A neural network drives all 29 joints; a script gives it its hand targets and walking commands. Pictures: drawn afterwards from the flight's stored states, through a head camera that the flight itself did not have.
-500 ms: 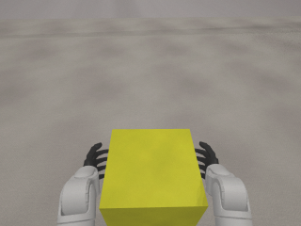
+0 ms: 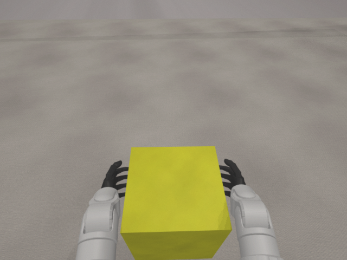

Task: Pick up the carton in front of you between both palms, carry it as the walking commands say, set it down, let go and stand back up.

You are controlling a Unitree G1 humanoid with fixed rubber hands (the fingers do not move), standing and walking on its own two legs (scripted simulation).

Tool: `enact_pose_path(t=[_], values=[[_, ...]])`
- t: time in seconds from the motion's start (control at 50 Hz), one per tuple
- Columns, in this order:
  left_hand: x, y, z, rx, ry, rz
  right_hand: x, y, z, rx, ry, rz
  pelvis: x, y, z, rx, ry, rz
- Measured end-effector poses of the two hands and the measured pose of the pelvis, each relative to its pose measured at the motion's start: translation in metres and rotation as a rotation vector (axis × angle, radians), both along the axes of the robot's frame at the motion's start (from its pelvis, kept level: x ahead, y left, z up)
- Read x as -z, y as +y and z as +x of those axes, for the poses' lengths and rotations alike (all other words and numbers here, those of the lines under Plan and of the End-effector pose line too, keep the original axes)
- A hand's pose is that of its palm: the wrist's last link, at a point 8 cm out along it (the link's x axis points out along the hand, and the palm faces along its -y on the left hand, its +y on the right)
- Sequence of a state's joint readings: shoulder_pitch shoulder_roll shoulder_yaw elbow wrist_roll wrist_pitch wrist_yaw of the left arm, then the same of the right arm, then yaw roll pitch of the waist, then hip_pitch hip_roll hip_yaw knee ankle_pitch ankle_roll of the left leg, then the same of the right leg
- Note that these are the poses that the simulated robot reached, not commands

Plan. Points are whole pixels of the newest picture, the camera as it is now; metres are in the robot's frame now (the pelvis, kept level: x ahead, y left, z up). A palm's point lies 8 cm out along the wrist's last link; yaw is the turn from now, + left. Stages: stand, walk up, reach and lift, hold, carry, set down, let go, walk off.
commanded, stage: carry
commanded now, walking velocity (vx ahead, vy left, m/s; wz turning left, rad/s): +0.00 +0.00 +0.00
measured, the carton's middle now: (173, 205) +0.30 +0.00 -0.04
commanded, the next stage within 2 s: hold in 0.78 s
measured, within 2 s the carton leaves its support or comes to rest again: neither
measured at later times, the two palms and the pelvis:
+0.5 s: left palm (109, 201) +0.27 +0.14 +0.04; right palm (242, 198) +0.27 -0.15 +0.04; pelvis -0.02 +0.00 +0.00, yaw +0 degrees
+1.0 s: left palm (120, 206) +0.26 +0.12 +0.04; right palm (258, 213) +0.23 -0.18 +0.05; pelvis -0.03 +0.00 +0.01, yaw -5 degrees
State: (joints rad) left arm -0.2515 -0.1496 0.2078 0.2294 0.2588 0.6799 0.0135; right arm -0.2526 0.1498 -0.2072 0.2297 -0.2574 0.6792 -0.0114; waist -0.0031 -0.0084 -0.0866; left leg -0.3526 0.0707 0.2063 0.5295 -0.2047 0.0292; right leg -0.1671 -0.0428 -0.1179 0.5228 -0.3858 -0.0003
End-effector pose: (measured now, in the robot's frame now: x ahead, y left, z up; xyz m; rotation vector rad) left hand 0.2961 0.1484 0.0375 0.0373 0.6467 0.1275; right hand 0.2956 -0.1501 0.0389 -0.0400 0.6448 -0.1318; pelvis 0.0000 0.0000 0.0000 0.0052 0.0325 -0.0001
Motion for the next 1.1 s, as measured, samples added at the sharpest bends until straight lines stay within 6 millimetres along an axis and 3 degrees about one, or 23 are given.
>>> enact_pose_path(t=[0.28,0.8,1.02,1.1], values=[[-0.003,-0.002,-0.020,0.001,0.015,0.000,-0.003,-0.002,-0.019,-0.002,0.016,-0.003,0.000,-0.002,-0.012,0.000,-0.003,-0.003],[-0.004,-0.006,-0.031,-0.001,0.012,-0.005,-0.004,-0.006,-0.032,0.000,0.014,-0.003,-0.001,-0.006,-0.025,0.002,-0.020,-0.003],[-0.004,-0.031,-0.037,0.104,0.016,-0.001,-0.007,-0.029,-0.065,0.090,0.018,-0.022,-0.011,-0.002,-0.036,0.091,-0.143,-0.009],[-0.006,-0.031,-0.038,0.121,0.010,-0.001,-0.009,-0.029,-0.071,0.109,0.013,-0.018,-0.011,0.003,-0.040,0.106,-0.161,-0.009]])
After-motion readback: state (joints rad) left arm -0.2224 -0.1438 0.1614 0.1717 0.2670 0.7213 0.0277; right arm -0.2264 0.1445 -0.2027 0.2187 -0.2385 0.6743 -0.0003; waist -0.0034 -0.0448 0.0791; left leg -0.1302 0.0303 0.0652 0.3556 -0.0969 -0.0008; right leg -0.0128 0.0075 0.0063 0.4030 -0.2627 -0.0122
